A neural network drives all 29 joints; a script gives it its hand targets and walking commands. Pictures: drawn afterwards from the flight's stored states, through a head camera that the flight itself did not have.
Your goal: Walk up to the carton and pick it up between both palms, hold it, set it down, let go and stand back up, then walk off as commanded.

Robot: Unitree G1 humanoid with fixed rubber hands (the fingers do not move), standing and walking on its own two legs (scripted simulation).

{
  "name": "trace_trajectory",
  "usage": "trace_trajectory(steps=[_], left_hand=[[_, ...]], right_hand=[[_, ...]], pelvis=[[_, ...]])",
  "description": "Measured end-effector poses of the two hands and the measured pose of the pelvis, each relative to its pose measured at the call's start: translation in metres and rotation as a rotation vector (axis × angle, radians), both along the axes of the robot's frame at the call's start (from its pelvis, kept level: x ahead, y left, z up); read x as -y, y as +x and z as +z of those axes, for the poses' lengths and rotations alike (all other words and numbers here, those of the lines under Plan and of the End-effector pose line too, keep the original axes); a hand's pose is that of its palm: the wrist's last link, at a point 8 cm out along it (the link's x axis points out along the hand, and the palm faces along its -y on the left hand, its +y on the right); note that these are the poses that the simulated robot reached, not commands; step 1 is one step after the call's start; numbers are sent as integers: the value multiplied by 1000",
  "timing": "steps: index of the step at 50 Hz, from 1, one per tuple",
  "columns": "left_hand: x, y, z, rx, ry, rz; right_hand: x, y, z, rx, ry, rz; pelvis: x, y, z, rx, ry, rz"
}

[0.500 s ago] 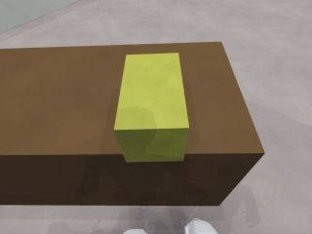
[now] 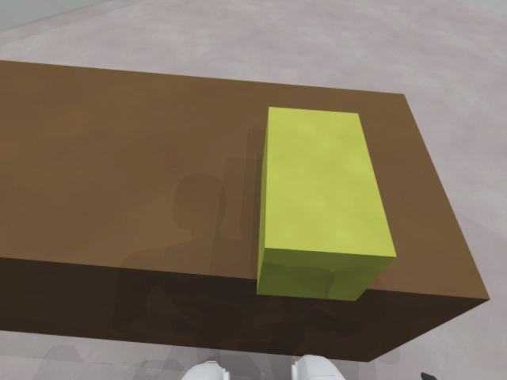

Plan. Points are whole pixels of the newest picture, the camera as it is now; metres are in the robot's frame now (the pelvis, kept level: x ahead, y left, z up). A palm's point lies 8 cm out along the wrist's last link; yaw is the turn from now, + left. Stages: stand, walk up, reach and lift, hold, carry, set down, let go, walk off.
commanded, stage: walk up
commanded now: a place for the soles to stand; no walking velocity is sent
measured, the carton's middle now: (309, 199) +0.42 -0.10 +0.01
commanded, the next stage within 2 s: reach and lift in 1.76 s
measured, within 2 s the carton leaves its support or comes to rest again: neither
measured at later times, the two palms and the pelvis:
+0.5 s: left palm out of the picture +0.03 +0.29 -0.10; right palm out of the picture +0.05 -0.34 -0.11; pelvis -0.03 -0.03 -0.01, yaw -2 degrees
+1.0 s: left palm out of the picture +0.02 +0.29 -0.12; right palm out of the picture +0.04 -0.34 -0.11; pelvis -0.04 -0.03 -0.01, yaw -3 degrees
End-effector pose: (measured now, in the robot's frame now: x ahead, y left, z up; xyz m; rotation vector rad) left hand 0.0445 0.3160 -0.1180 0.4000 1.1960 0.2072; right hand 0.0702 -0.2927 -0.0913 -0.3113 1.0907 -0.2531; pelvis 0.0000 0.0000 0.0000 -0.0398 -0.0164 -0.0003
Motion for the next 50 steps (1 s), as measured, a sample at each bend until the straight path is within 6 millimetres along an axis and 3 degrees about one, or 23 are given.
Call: trace_trajectory(steps=[6,15,20,30,40,50], left_hand=[[10,-2,-9,-25,-17,7],[28,-3,1,-2,16,-23],[22,-7,13,23,49,-29],[32,-23,13,7,37,-32],[22,-17,10,19,26,-43],[30,-23,3,-31,10,-33]], right_hand=[[1,6,1,19,-8,-9],[31,3,-14,58,12,-26],[39,-5,-19,60,10,-12],[51,-24,-20,64,20,-22],[44,-36,-17,47,7,-26],[45,-32,-17,41,17,-35]], pelvis=[[7,3,-2,-2,22,0],[28,-9,-9,28,40,-29],[26,-20,-9,41,39,-29],[37,-35,-9,61,44,-39],[24,-40,-10,68,32,-46],[31,-36,-9,59,40,-50]])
